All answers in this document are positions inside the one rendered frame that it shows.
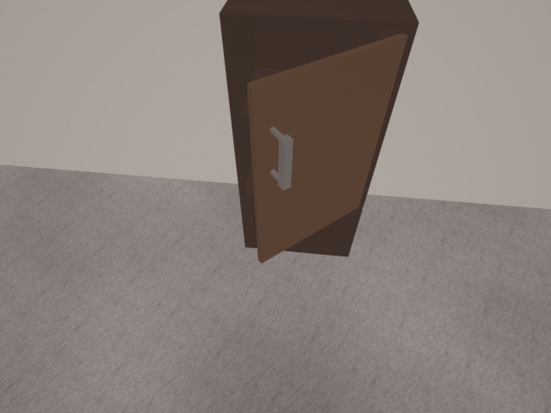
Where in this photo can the handle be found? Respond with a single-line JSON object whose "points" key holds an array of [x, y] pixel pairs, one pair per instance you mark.
{"points": [[285, 159]]}

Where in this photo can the cupboard door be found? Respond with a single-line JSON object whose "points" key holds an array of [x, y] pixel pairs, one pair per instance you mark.
{"points": [[333, 109]]}

